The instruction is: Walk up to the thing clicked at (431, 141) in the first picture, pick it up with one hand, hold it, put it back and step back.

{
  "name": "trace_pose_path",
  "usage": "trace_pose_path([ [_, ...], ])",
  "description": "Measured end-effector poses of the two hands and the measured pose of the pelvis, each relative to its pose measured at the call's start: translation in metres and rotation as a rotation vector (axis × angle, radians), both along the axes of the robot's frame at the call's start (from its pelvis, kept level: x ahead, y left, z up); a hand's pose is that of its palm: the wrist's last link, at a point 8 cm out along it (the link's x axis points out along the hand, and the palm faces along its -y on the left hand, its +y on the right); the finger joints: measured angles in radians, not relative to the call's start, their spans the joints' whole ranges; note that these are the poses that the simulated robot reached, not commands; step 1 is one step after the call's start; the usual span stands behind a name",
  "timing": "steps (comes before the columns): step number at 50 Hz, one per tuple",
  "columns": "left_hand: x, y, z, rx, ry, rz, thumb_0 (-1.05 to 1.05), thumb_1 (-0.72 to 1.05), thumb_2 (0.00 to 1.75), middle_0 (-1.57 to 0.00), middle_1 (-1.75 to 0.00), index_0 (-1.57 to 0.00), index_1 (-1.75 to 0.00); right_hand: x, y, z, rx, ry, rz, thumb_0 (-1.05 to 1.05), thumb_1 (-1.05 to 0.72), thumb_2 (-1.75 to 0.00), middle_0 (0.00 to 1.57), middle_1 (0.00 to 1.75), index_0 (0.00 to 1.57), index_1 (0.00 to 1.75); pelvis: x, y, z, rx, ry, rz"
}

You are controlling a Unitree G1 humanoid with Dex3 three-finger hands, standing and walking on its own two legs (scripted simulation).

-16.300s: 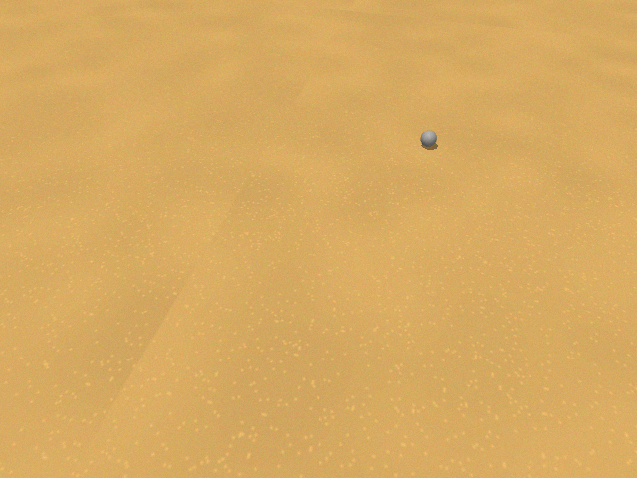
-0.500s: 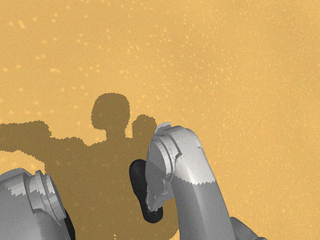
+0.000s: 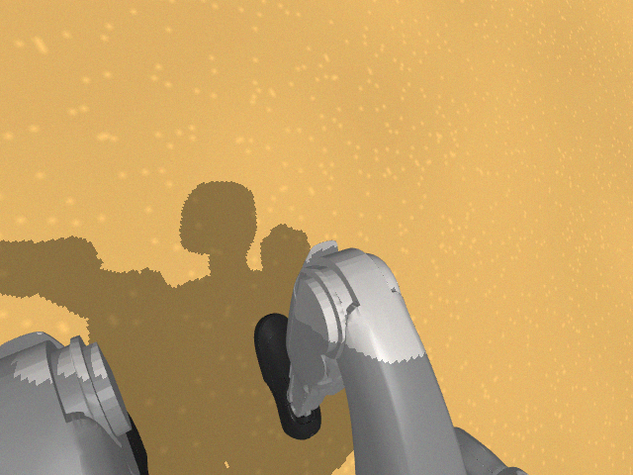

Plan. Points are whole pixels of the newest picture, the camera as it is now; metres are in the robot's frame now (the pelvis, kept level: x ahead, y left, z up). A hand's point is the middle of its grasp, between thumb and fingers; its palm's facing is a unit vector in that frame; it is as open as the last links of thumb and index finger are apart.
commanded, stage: settle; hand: left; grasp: from above
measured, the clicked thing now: out of the picture +0.45 +0.33 -0.26
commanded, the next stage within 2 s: lift in 0.92 s
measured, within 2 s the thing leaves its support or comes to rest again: leaves its support in 0.22 s
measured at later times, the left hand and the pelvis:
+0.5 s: hand out of the picture +0.45 +0.34 -0.19, palm faces -0.41 -0.12 -0.90, open 10.4 cm; pelvis +0.00 +0.00 +0.01, yaw +2 degrees
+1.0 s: hand out of the picture +0.44 +0.33 -0.11, palm faces -0.45 -0.08 -0.89, open 10.4 cm; pelvis -0.01 -0.01 +0.04, yaw +6 degrees
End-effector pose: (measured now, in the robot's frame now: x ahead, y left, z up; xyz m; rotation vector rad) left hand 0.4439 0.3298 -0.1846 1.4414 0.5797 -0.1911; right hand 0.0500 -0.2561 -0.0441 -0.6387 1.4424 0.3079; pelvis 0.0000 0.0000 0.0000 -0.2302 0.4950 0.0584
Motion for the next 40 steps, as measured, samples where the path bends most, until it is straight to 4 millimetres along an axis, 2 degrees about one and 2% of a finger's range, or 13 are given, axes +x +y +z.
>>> trace_pose_path([
  [8,0.003,0.000,0.001,-0.003,0.004,0.003,-0.01,-0.12,0.66,-0.51,-0.87,-0.59,-0.84,-0.003,-0.001,0.001,-0.004,0.003,-0.017,0.00,-0.92,-0.91,0.20,0.30,0.20,0.29,0.000,0.000,0.000,-0.001,0.004,0.000],
  [15,0.006,0.004,0.013,-0.001,-0.031,0.015,-0.01,-0.12,0.65,-0.52,-0.86,-0.60,-0.83,-0.004,-0.005,0.001,-0.011,0.001,-0.058,0.00,-0.92,-0.91,0.20,0.30,0.20,0.29,0.002,-0.001,0.002,0.002,0.027,0.002],
  [20,0.007,0.007,0.030,0.014,-0.047,0.006,-0.01,-0.12,0.64,-0.52,-0.85,-0.60,-0.82,0.002,-0.008,-0.002,-0.004,-0.010,-0.084,0.00,-0.92,-0.91,0.20,0.30,0.20,0.29,0.003,-0.001,0.005,0.011,0.048,0.009],
  [33,-0.001,0.008,0.091,0.041,-0.018,-0.018,-0.01,-0.12,0.62,-0.55,-0.82,-0.63,-0.80,0.030,-0.013,-0.011,0.031,-0.088,-0.173,0.00,-0.92,-0.91,0.20,0.30,0.20,0.29,0.001,-0.005,0.022,0.052,0.095,0.040],
  [40,-0.004,0.006,0.113,0.035,0.002,-0.033,-0.01,-0.13,0.62,-0.57,-0.81,-0.65,-0.79,0.033,-0.016,-0.008,0.018,-0.113,-0.192,0.00,-0.92,-0.91,0.20,0.30,0.20,0.29,-0.003,-0.007,0.032,0.066,0.092,0.050],
])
